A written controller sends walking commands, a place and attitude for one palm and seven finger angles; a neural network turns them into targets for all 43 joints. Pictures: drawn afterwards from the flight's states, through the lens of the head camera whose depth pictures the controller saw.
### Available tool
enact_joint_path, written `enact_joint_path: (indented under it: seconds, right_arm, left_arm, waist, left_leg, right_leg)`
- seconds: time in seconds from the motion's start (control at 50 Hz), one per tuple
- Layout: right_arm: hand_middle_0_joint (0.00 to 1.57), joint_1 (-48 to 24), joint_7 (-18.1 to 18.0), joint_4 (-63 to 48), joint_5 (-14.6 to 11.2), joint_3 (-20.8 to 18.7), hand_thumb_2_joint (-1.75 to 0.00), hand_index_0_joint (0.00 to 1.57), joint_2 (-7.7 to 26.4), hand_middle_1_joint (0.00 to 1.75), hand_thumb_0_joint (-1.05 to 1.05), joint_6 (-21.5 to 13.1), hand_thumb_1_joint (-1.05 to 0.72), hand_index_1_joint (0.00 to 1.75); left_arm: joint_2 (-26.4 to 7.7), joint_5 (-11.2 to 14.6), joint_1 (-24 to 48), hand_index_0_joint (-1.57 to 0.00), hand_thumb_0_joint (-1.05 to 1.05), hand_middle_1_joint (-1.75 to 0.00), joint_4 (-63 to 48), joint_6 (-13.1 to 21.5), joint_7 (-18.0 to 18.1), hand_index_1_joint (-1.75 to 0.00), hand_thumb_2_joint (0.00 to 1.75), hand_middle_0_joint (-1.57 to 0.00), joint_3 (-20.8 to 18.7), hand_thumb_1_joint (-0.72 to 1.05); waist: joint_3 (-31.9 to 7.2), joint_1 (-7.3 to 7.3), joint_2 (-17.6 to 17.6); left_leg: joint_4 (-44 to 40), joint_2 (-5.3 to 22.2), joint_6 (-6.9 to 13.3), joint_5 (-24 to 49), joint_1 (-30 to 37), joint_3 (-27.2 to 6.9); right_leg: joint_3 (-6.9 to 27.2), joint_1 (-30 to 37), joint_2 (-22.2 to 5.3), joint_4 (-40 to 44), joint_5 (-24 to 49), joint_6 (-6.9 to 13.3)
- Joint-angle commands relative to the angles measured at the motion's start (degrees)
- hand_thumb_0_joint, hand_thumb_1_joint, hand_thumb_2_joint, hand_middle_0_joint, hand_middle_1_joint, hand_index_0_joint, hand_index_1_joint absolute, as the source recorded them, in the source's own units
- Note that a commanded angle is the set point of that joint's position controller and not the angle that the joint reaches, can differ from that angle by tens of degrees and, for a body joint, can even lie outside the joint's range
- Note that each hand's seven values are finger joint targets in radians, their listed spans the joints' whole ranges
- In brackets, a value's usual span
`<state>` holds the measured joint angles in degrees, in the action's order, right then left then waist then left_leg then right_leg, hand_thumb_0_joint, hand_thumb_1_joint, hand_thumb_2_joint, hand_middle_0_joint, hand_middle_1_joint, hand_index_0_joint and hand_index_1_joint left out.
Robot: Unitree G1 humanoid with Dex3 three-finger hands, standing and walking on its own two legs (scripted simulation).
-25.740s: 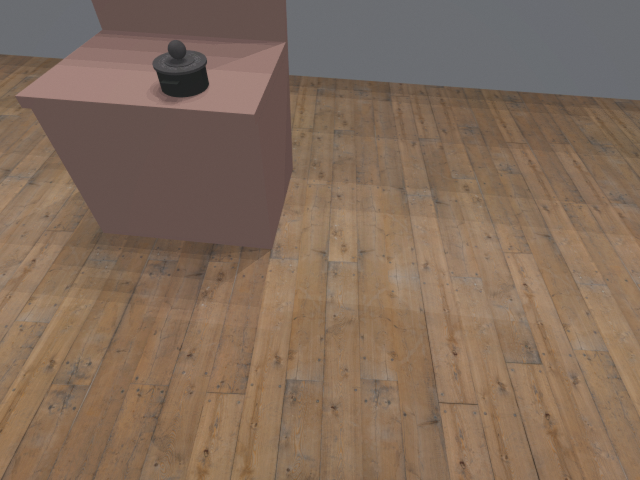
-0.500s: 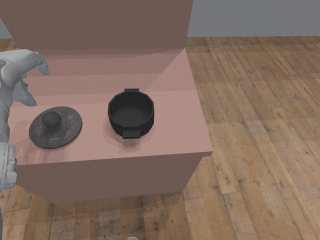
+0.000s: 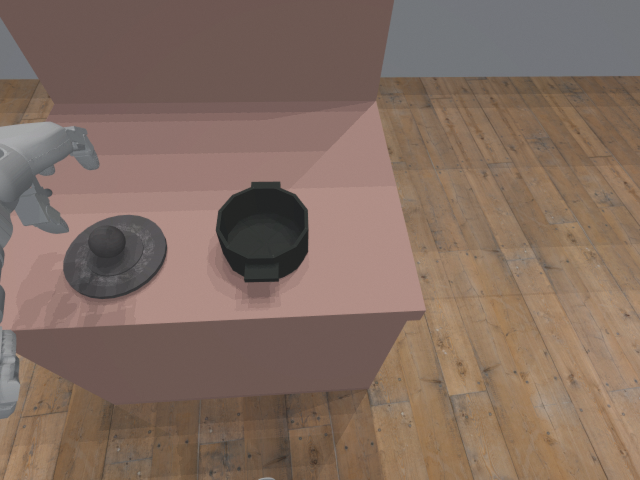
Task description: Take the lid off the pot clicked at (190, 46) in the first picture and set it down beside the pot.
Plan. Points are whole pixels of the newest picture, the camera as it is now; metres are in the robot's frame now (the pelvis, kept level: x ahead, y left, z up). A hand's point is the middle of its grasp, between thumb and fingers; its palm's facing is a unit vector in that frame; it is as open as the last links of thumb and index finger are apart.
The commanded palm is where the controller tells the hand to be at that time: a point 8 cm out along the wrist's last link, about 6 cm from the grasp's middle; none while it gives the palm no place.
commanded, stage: draw the hand back to the body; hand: left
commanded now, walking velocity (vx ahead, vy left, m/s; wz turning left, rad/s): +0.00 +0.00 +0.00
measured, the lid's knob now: (107, 241) +0.48 +0.33 -0.06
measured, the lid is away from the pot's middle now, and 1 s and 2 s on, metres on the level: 0.25 0.25 0.25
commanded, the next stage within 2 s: step back with the hand held close in 1.94 s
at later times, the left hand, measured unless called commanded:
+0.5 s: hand (79, 174) +0.42 +0.26 +0.16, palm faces +0.37 -0.88 -0.29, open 10.7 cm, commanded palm +0.35 +0.30 +0.18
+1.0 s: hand (71, 240) +0.33 +0.23 +0.16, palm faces +0.45 -0.85 -0.29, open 8.4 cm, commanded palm +0.27 +0.26 +0.18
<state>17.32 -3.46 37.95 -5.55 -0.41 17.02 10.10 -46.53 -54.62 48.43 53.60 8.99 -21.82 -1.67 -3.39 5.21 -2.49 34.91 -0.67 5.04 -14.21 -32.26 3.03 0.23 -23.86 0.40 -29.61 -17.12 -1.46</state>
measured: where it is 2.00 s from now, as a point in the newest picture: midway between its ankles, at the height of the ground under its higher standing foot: outside the picture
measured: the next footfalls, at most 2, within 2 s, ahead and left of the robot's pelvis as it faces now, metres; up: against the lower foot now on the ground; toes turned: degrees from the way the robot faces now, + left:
none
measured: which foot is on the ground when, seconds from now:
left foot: down 0.00-1.00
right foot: down 0.00-1.00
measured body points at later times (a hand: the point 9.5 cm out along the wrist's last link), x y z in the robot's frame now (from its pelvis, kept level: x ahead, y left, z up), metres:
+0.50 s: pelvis +0.02 -0.02 +0.01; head +0.04 -0.02 +0.46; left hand +0.39 +0.30 +0.17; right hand +0.13 -0.28 -0.09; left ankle +0.03 +0.06 -0.73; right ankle -0.03 -0.15 -0.73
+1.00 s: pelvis +0.02 -0.06 +0.02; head +0.01 -0.08 +0.47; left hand +0.30 +0.27 +0.18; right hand +0.19 -0.30 -0.08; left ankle +0.03 +0.06 -0.73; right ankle -0.03 -0.15 -0.73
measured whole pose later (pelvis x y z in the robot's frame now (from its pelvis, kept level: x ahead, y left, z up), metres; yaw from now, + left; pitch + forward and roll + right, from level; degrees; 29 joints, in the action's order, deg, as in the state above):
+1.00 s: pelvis +0.02 -0.06 +0.02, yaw +0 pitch -2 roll +0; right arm 10.4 -3.3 37.8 -3.3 0.9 15.1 -2.4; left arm -23.5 4.9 4.3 10.8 5.1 5.2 -19.7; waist 0.9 -0.4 -3.2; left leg 24.2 1.6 0.2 -12.5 -9.6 2.4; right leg 0.2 -1.9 2.9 -19.5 -15.5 2.2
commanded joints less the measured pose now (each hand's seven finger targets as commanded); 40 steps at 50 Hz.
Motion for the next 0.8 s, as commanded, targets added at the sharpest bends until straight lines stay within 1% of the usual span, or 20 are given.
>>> enact_joint_path:
  seconds: [0.0,0.04,0.1,0.14,0.16,0.18,0.2,0.24,0.26,0.3,0.32,0.36,0.4,0.46,0.48,0.5,0.54,0.6,0.74,0.78]
  right_arm:
    - [0.2,1.09,-0.24,-5.7,0.25,-3.31,-0.9,0.2,9.59,0.3,0.0,-0.74,-0.9,0.3]
    - [0.2,-0.74,-0.19,-7.05,0.18,-3.11,-0.9,0.2,9.26,0.3,0.0,-0.63,-0.9,0.3]
    - [0.2,-1.45,0.27,-6.89,-0.06,-2.98,-0.9,0.2,9.07,0.3,0.0,0.19,-0.9,0.3]
    - [0.2,-3.3,0.3,-8.16,-0.13,-2.95,-0.9,0.2,8.64,0.3,0.0,-0.08,-0.9,0.3]
    - [0.2,4.01,-0.68,-10.54,-0.1,-2.19,-0.9,0.2,4.94,0.3,0.0,-2.59,-0.9,0.3]
    - [0.2,0.62,-1.3,-10.11,-0.01,-0.96,-0.9,0.2,6.47,0.3,0.0,-4.27,-0.9,0.3]
    - [0.2,-0.26,-2.12,-9.74,0.6,-0.93,-0.9,0.2,7.01,0.3,0.0,-5.25,-0.9,0.3]
    - [0.2,-0.84,-2.62,-7.8,0.87,-0.56,-0.9,0.2,7.98,0.3,0.0,-6.63,-0.9,0.3]
    - [0.2,-0.77,-2.62,-7.35,1.17,-0.72,-0.9,0.2,8.27,0.3,0.0,-7.22,-0.9,0.3]
    - [0.2,-1.83,-2.0,-7.49,1.62,-0.63,-0.9,0.2,7.89,0.3,0.0,-9.31,-0.9,0.3]
    - [0.2,-2.81,-1.58,-7.72,1.89,-0.62,-0.9,0.2,7.27,0.3,0.0,-10.43,-0.9,0.3]
    - [0.2,-2.95,-0.97,-7.51,2.46,-0.57,-0.9,0.2,7.25,0.3,0.0,-11.52,-0.9,0.3]
    - [0.2,-3.43,-0.38,-7.49,2.34,-0.8,-0.9,0.2,7.1,0.3,0.0,-11.92,-0.9,0.3]
    - [0.2,-4.08,0.05,-7.89,2.51,-1.29,-0.9,0.2,7.31,0.3,0.0,-12.59,-0.9,0.3]
    - [0.2,-4.51,0.04,-7.79,2.43,-1.4,-0.9,0.2,7.18,0.3,0.0,-12.63,-0.9,0.3]
    - [0.2,-4.87,0.06,-7.88,2.24,-1.59,-0.9,0.2,7.26,0.3,0.0,-12.99,-0.9,0.3]
    - [0.2,-5.64,0.16,-7.84,2.15,-1.59,-0.9,0.2,6.94,0.3,0.0,-13.56,-0.9,0.3]
    - [0.2,-5.54,0.18,-7.17,2.21,-1.96,-0.9,0.2,7.11,0.3,0.0,-13.39,-0.9,0.3]
    - [0.2,-8.69,0.04,-7.58,2.04,-1.61,-0.9,0.2,6.18,0.3,0.0,-14.65,-0.9,0.3]
    - [0.2,-8.84,0.06,-7.46,2.19,-1.56,-0.9,0.2,6.04,0.3,0.0,-14.56,-0.9,0.3]
  left_arm:
    - [-18.63,2.11,20.64,-0.35,0.0,-0.85,-12.86,0.2,2.17,-0.85,0.66,-0.35,-6.61,-0.02]
    - [-18.52,2.34,20.65,-0.35,0.0,-0.85,-17.52,0.7,2.13,-0.85,0.66,-0.35,-7.09,-0.02]
    - [-16.13,3.14,16.58,-0.35,0.0,-0.85,-14.81,-0.63,2.31,-0.85,0.66,-0.35,-5.69,-0.02]
    - [-15.27,3.52,18.05,-0.35,0.0,-0.85,-20.4,-0.3,2.05,-0.85,0.66,-0.35,-5.11,-0.02]
    - [0.44,38.37,20.62,-0.35,0.0,-0.85,-22.69,1.4,10.46,-0.85,0.66,-0.35,-10.87,-0.02]
    - [-1.27,41.53,17.48,-0.35,0.0,-0.85,-23.69,1.84,14.88,-0.85,0.66,-0.35,-10.66,-0.02]
    - [-0.75,46.09,12.43,-0.35,0.0,-0.85,-19.3,1.44,17.87,-0.85,0.66,-0.35,-13.29,-0.02]
    - [-1.11,50.68,11.0,-0.35,0.0,-0.85,-17.61,1.16,21.43,-0.85,0.66,-0.35,-15.48,-0.02]
    - [-1.77,51.71,12.01,-0.35,0.0,-0.85,-19.01,1.41,22.67,-0.85,0.66,-0.35,-16.65,-0.02]
    - [-3.89,52.81,14.32,-0.35,0.0,-0.82,-27.72,2.95,24.73,-0.82,0.67,-0.35,-19.53,0.03]
    - [-3.11,53.34,12.2,-0.34,0.0,-0.81,-31.69,3.32,25.51,-0.81,0.68,-0.34,-19.95,0.05]
    - [-3.08,54.08,4.13,-0.33,0.0,-0.78,-33.04,3.22,26.62,-0.78,0.69,-0.33,-22.73,0.1]
    - [0.25,55.43,-4.21,-0.33,0.0,-0.75,-31.83,2.09,26.76,-0.75,0.7,-0.33,-22.2,0.14]
    - [0.12,56.42,-8.88,-0.32,0.0,-0.71,-36.93,1.99,26.97,-0.71,0.72,-0.32,-23.84,0.21]
    - [1.16,56.62,-9.41,-0.31,0.0,-0.7,-37.43,1.54,26.95,-0.7,0.73,-0.31,-22.94,0.23]
    - [0.27,56.72,-7.95,-0.31,0.0,-0.69,-41.4,1.89,27.03,-0.69,0.73,-0.31,-23.63,0.26]
    - [2.59,56.87,-9.38,-0.3,0.0,-0.66,-44.78,1.9,26.98,-0.66,0.74,-0.3,-22.04,0.3]
    - [3.94,57.47,-16.33,-0.29,0.0,-0.62,-41.5,0.29,27.32,-0.62,0.76,-0.29,-22.61,0.37]
    - [3.72,58.12,-18.22,-0.26,0.0,-0.52,-52.36,0.79,27.7,-0.52,0.8,-0.26,-23.52,0.53]
    - [4.63,58.66,-23.88,-0.25,0.0,-0.49,-50.45,0.09,27.81,-0.49,0.82,-0.25,-24.31,0.58]
  waist:
    - [-21.88,-1.23,-4.81]
    - [-23.64,-1.89,-6.64]
    - [-18.61,-1.59,-3.38]
    - [-20.31,-2.05,-5.19]
    - [-16.24,1.13,-4.16]
    - [-15.42,-0.61,-2.58]
    - [-14.09,-1.06,1.29]
    - [-12.24,-1.55,4.24]
    - [-12.38,-1.76,2.27]
    - [-15.47,-2.73,-5.97]
    - [-16.09,-3.13,-9.78]
    - [-15.47,-3.97,-9.08]
    - [-11.81,-4.4,-5.24]
    - [-13.32,-4.6,-3.34]
    - [-11.56,-4.33,-2.56]
    - [-13.3,-4.35,-3.46]
    - [-12.47,-4.17,-6.23]
    - [-10.14,-4.25,0.39]
    - [-10.62,-4.87,-4.44]
    - [-9.39,-5.27,-0.32]
  left_leg:
    - [-2.06,1.39,0.32,21.3,29.69,-4.79]
    - [-2.55,1.3,0.26,24.67,31.15,-4.97]
    - [-3.66,1.19,0.34,18.29,28.64,-4.77]
    - [-4.19,1.12,0.48,19.14,30.16,-4.75]
    - [-6.37,4.86,-1.72,9.29,38.93,-7.06]
    - [-9.25,6.11,-2.21,3.63,40.62,-10.41]
    - [-10.39,6.05,-2.0,1.23,37.8,-9.93]
    - [-11.33,5.37,-2.15,2.05,33.22,-7.26]
    - [-11.38,5.03,-2.3,3.91,33.03,-6.07]
    - [-11.37,4.96,-3.12,8.86,36.45,-6.05]
    - [-10.86,4.93,-3.46,12.42,37.93,-5.81]
    - [-10.59,4.78,-3.75,17.86,37.39,-5.49]
    - [-10.7,4.62,-3.61,17.79,33.78,-4.4]
    - [-10.12,4.22,-3.19,21.39,34.03,-3.24]
    - [-9.87,4.2,-3.06,20.93,32.81,-2.68]
    - [-9.52,4.1,-2.97,21.6,34.06,-2.62]
    - [-9.07,4.06,-2.99,24.16,35.39,-2.71]
    - [-9.37,3.61,-2.52,22.36,33.03,-1.72]
    - [-9.44,2.58,-2.26,22.58,34.89,-1.08]
    - [-9.74,2.51,-2.15,21.91,33.59,-0.82]
  right_leg:
    - [-3.84,-4.59,2.92,3.73,12.41,3.89]
    - [-3.64,-3.28,2.58,3.86,14.21,4.17]
    - [-3.93,-3.9,2.77,4.76,11.19,3.89]
    - [-3.53,-2.44,2.28,5.1,12.27,4.2]
    - [-3.8,-3.38,1.53,6.24,8.51,5.41]
    - [-2.87,-3.29,1.26,7.06,4.91,5.32]
    - [-2.23,-1.44,1.03,8.2,5.12,5.2]
    - [-1.29,2.93,0.47,9.68,7.48,4.58]
    - [-1.0,4.22,0.45,9.95,9.07,4.46]
    - [-0.93,6.8,0.2,10.04,11.8,4.84]
    - [-1.09,8.16,0.13,9.99,13.62,5.03]
    - [-1.44,10.62,0.49,9.99,16.93,4.98]
    - [-1.8,12.31,0.34,9.85,18.37,4.65]
    - [-1.52,14.43,0.72,9.71,22.17,4.2]
    - [-1.5,14.45,0.53,9.68,22.79,4.02]
    - [-1.38,14.86,0.38,9.57,23.67,3.99]
    - [-1.07,13.79,0.54,9.89,24.19,3.9]
    - [-1.19,14.9,0.76,9.91,25.44,3.5]
    - [-0.54,16.86,0.47,10.83,28.24,3.38]
    - [-0.85,17.68,0.49,10.67,29.26,3.12]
